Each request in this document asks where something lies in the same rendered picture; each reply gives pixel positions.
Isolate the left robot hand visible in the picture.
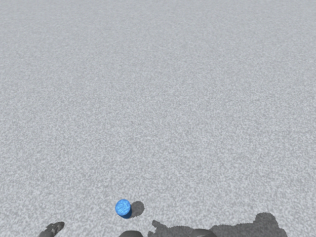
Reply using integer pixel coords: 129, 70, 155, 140
37, 222, 65, 237

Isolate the cup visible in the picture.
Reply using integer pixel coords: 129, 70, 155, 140
115, 199, 132, 219

